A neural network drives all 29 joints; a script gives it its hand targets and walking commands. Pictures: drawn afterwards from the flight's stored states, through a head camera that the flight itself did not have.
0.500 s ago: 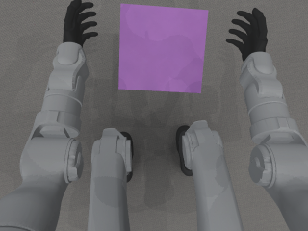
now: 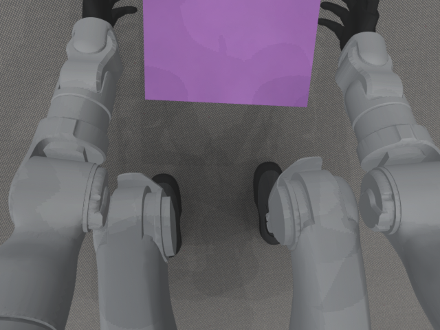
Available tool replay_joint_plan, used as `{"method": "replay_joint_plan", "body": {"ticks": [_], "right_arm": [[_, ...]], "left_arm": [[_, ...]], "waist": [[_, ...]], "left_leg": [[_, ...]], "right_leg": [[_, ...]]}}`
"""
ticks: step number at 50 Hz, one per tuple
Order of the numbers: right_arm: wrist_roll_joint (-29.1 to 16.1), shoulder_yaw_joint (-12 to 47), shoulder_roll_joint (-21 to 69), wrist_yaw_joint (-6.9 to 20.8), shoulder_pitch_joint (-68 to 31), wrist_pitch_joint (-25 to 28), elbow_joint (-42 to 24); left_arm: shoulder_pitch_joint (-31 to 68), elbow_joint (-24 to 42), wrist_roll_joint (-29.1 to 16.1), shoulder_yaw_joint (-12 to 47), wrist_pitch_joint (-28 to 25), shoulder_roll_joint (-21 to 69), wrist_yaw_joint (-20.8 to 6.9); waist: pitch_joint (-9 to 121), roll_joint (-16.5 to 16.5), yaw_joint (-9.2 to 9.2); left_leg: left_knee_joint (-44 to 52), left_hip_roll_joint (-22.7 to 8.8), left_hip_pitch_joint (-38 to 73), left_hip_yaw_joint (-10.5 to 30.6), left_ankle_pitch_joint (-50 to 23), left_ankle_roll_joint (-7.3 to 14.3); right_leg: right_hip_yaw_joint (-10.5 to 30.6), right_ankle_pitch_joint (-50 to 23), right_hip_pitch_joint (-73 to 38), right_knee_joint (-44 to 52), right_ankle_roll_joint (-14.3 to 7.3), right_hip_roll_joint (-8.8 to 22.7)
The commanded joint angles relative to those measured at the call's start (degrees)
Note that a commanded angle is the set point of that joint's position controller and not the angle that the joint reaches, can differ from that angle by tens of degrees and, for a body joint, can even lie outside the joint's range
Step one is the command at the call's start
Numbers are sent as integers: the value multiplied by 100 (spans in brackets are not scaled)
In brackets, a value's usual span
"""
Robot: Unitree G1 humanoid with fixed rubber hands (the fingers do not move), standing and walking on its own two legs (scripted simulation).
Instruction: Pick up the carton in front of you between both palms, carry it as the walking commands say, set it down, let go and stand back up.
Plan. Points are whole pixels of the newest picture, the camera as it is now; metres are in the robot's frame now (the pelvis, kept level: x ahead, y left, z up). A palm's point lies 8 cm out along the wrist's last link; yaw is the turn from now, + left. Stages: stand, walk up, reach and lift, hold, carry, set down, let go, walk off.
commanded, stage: reach and lift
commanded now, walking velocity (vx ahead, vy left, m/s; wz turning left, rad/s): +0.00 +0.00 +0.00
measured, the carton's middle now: (224, 40) +0.50 -0.02 -0.24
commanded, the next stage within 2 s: none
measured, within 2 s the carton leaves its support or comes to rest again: leaves its support in 0.64 s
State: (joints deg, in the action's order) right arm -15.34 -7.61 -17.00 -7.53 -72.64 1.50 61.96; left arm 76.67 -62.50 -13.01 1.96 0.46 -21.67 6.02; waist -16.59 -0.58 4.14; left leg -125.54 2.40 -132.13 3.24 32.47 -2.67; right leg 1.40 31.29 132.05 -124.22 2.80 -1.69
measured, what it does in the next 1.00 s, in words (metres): rises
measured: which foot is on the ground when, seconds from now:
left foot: down 0.00-1.00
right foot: down 0.00-1.00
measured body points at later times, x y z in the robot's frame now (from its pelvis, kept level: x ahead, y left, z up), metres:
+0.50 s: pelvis -0.01 +0.00 +0.01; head +0.36 +0.01 +0.27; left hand +0.54 +0.12 -0.18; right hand +0.51 -0.18 -0.18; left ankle +0.11 +0.13 -0.33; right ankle +0.12 -0.13 -0.33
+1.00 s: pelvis -0.01 +0.00 +0.05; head +0.27 +0.01 +0.41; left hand +0.51 +0.13 -0.03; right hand +0.49 -0.18 -0.03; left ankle +0.11 +0.13 -0.33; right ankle +0.12 -0.13 -0.33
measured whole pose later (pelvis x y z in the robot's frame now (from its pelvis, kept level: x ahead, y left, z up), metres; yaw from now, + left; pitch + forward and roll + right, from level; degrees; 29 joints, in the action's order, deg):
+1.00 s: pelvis -0.01 +0.00 +0.05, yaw +0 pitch +40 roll -1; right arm 3.5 -25.8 -2.8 -5.8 -58.9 -15.6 43.4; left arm 63.9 -49.7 4.7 -17.1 15.5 -4.8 6.3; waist 4.4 0.5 3.0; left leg -115.7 6.2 -124.9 4.2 31.2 -3.7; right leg 4.2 30.2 124.9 -114.6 5.0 -5.2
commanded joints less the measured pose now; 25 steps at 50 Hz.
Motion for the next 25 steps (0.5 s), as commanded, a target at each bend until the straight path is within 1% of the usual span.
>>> {"method": "replay_joint_plan", "body": {"ticks": [1,3,8,12,15,17,18,19,21,23,24,25], "right_arm": [[-31,-29,-549,-12,-752,120,-561],[5,-27,-518,-6,-792,116,-580],[82,-30,-457,-18,-951,109,-606],[8,110,-252,-23,-1163,105,-546],[-109,311,163,-19,-1408,129,-454],[-67,310,338,-31,-1473,142,-280],[-32,337,541,-18,-1527,144,-228],[68,260,567,-30,-1496,158,-138],[105,669,1924,218,-2223,167,-269],[253,917,3304,580,-2932,67,-361],[361,963,3827,756,-3214,-17,-452],[471,930,4183,896,-3401,-110,-541]], "left_arm": [[1128,514,64,-138,-122,-410,36],[1051,340,100,-196,-104,-363,30],[1240,301,116,-246,-125,-338,20],[1525,303,18,-39,-150,-142,22],[1790,267,-67,203,-180,316,34],[1850,162,35,166,-203,441,75],[1930,176,68,216,-212,639,59],[1936,120,130,193,-226,723,61],[2548,204,118,593,-221,2187,-185],[3000,199,233,794,-145,3655,-505],[3111,193,324,808,-82,4241,-659],[3162,217,412,753,-22,4638,-782]], "waist": [[7097,565,76],[6736,456,37],[6434,314,54],[6401,359,83],[6390,405,64],[6318,413,40],[6289,422,44],[6278,465,103],[6343,548,99],[6334,573,77],[6289,576,83],[6242,573,104]], "left_leg": [[873,-47,3673,-433,-1976,21],[924,-51,3361,-421,-1741,34],[1011,-51,3104,-397,-1406,73],[1078,-34,3146,-391,-1266,88],[1142,18,3239,-391,-1225,115],[1186,47,3246,-388,-1177,119],[1209,77,3238,-390,-1159,121],[1217,93,3231,-389,-1153,106],[1195,180,3254,-377,-1290,137],[1123,294,3095,-389,-1328,164],[1097,355,2993,-413,-1269,183],[1072,411,2918,-453,-1206,196]], "right_leg": [[-409,-2227,-3441,932,76,0],[-390,-2019,-3297,969,88,9],[-391,-1717,-3135,1044,89,10],[-378,-1569,-3123,1108,65,-6],[-359,-1512,-3169,1158,40,-68],[-356,-1464,-3167,1182,47,-112],[-365,-1448,-3193,1193,38,-139],[-375,-1455,-3186,1205,40,-164],[-391,-1565,-3091,1157,-6,-264],[-416,-1589,-2955,1050,-23,-369],[-441,-1539,-2896,1011,-26,-411],[-474,-1489,-2855,984,-25,-457]]}}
